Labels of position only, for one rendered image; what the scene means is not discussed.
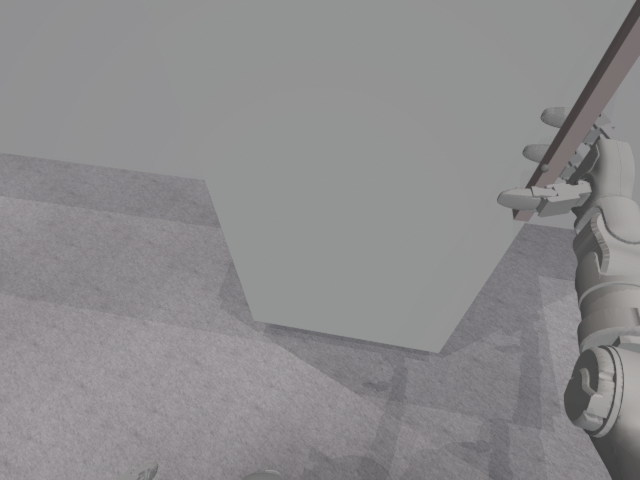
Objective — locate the robot right hand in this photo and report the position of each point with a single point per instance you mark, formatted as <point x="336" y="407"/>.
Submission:
<point x="607" y="170"/>

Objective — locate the handle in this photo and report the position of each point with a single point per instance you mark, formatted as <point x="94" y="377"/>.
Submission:
<point x="617" y="61"/>

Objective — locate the right robot forearm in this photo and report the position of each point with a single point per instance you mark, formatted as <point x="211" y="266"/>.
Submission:
<point x="607" y="279"/>

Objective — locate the fridge door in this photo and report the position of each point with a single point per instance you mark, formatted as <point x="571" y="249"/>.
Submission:
<point x="354" y="150"/>

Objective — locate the robot left shin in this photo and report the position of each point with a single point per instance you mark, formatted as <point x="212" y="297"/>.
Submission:
<point x="273" y="472"/>

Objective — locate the right robot upper arm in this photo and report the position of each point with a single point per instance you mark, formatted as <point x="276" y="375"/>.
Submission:
<point x="603" y="398"/>

